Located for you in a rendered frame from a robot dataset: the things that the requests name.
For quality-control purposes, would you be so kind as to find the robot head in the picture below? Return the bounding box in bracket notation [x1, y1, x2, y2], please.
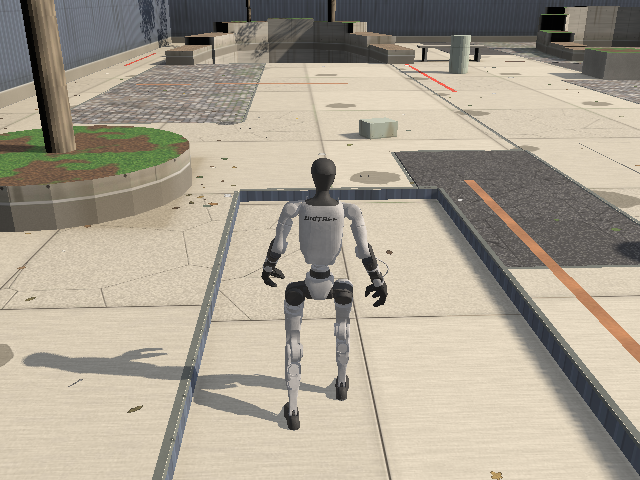
[305, 158, 339, 206]

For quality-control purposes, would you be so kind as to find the right robot shin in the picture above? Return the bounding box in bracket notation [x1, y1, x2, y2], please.
[336, 323, 350, 387]

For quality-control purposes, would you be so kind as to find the right robot hand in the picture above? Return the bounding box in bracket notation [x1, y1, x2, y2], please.
[365, 281, 388, 307]

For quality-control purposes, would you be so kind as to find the left robot forearm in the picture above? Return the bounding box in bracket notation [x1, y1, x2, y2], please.
[263, 238, 281, 272]

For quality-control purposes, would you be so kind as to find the right robot forearm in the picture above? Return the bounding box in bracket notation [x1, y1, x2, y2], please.
[362, 243, 384, 287]

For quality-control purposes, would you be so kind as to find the right robot upper arm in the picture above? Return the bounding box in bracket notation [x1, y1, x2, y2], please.
[343, 202, 371, 259]

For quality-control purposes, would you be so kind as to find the left robot hand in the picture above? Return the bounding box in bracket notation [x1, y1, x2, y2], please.
[261, 268, 285, 287]

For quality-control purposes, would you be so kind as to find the left robot upper arm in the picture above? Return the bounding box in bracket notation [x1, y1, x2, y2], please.
[271, 200, 302, 254]

